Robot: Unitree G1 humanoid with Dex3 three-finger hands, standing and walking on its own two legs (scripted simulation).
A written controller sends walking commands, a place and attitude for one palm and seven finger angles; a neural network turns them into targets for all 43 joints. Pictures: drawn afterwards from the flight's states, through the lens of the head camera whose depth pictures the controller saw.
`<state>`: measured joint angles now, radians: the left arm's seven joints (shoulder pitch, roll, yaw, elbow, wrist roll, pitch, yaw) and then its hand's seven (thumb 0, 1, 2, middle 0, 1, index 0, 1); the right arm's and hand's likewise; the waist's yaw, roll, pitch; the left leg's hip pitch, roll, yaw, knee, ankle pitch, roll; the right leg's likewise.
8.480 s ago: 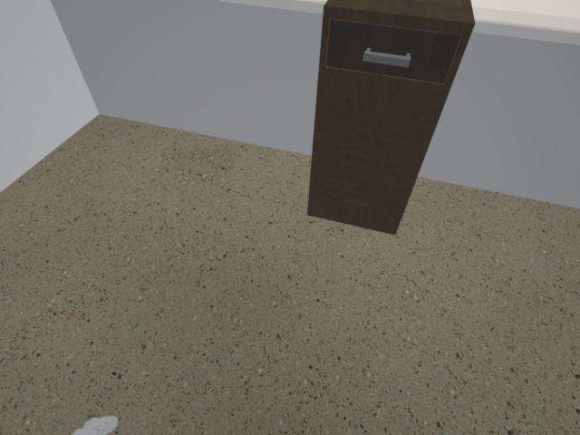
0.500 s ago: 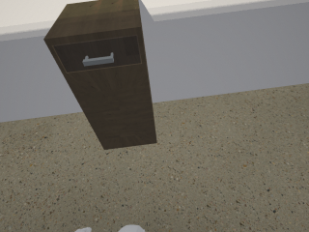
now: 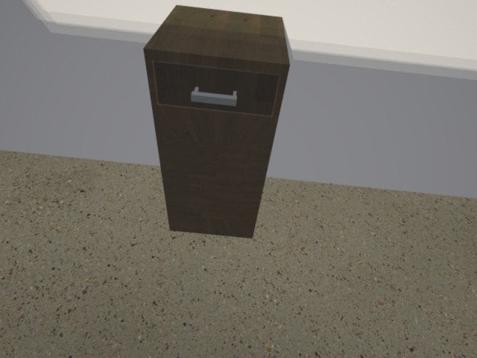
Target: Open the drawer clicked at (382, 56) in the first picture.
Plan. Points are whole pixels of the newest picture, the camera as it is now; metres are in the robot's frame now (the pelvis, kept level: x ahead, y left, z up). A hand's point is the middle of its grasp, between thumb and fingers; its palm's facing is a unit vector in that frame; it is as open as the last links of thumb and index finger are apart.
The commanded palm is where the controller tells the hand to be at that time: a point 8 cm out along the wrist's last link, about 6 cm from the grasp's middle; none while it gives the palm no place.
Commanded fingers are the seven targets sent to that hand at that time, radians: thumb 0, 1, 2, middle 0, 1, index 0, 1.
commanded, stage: take the last steps up to it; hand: left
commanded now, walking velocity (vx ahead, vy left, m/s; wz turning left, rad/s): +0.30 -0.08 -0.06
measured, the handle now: (214, 95) +0.83 +0.14 +0.03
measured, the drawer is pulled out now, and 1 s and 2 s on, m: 0.00 0.00 0.00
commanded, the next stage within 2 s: come to a stop and stand still in 0.74 s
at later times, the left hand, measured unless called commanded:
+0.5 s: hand (197, 299) +0.29 +0.10 -0.18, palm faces -0.04 -0.98 -0.19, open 7.3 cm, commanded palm none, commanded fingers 0.00 0.90 0.90 -0.20 -0.30 -0.20 -0.30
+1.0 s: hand (190, 305) +0.27 +0.12 -0.19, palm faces +0.07 -0.99 -0.14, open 7.3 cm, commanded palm none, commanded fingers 0.00 0.90 0.90 -0.20 -0.30 -0.20 -0.30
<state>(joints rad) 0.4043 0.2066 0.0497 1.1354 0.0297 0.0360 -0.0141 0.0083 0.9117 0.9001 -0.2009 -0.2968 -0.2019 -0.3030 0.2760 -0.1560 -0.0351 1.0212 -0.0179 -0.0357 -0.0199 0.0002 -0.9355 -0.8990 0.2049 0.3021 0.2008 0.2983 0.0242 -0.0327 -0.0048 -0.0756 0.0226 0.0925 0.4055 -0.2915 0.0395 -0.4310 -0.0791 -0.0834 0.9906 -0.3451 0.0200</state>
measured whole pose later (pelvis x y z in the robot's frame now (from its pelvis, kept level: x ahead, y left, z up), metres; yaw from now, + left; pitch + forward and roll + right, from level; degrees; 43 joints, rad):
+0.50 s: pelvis +0.16 -0.07 -0.02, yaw -1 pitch -2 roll -1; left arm 0.10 0.16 0.04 1.02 0.01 -0.06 0.00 0.00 0.91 0.90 -0.20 -0.30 -0.20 -0.30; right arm 0.45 -0.13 -0.05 1.17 -0.01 -0.01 -0.01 0.01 -0.91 -0.90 0.20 0.30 0.20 0.30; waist -0.06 0.03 0.09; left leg -0.27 0.08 0.04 1.19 -0.47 0.02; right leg -0.35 -0.02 -0.16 0.61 -0.22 -0.07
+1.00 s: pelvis +0.30 -0.05 +0.00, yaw -1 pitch -1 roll +0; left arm 0.31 0.14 0.03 1.13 0.01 0.00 0.01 0.00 0.91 0.90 -0.20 -0.30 -0.20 -0.30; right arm 0.18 -0.15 -0.03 1.04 -0.02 -0.04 -0.04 -0.01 -0.95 -0.90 0.20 0.30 0.20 0.30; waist 0.02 -0.03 0.05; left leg -0.22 0.04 0.15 0.45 -0.21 0.03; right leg -0.33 -0.06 -0.06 0.79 -0.42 0.02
